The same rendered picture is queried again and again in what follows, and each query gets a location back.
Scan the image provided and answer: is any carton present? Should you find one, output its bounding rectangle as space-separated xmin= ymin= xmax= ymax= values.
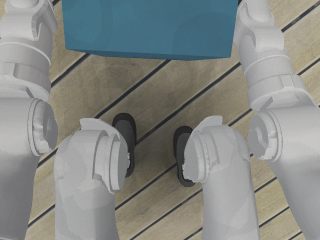
xmin=61 ymin=0 xmax=239 ymax=61

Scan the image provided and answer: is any robot right forearm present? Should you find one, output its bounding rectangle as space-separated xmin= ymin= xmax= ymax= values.
xmin=233 ymin=0 xmax=320 ymax=111

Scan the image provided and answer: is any right robot thigh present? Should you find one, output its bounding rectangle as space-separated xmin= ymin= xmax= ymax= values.
xmin=187 ymin=124 xmax=261 ymax=240

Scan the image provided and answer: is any robot left forearm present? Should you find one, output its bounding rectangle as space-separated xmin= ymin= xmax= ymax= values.
xmin=0 ymin=0 xmax=58 ymax=102

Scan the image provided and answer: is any left robot upper arm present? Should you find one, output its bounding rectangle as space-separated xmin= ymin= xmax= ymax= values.
xmin=0 ymin=97 xmax=59 ymax=240

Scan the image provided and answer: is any right robot upper arm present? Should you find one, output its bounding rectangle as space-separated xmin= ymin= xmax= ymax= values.
xmin=247 ymin=105 xmax=320 ymax=240

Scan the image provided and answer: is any right robot foot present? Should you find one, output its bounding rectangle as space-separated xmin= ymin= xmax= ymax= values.
xmin=173 ymin=126 xmax=195 ymax=187

